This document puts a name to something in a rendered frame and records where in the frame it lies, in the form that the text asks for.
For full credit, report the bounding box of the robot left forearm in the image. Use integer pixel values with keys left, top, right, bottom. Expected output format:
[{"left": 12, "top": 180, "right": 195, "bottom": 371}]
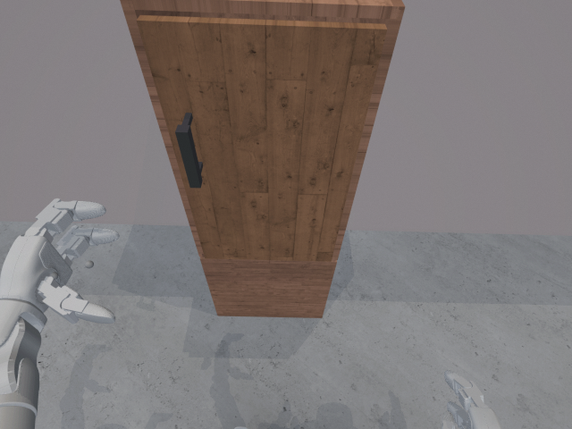
[{"left": 0, "top": 299, "right": 47, "bottom": 429}]

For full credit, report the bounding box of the robot right hand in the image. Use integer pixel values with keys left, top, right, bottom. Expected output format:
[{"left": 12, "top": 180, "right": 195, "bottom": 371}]
[{"left": 442, "top": 370, "right": 503, "bottom": 429}]

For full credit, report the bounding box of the robot left hand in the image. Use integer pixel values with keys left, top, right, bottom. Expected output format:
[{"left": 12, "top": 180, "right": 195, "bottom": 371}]
[{"left": 0, "top": 198, "right": 120, "bottom": 324}]

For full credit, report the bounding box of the cupboard door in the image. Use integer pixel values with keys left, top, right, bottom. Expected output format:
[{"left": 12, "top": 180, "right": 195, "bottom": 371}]
[{"left": 137, "top": 15, "right": 387, "bottom": 262}]

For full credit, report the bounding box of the handle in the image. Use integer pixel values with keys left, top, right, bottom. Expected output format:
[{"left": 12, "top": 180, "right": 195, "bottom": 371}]
[{"left": 175, "top": 113, "right": 203, "bottom": 188}]

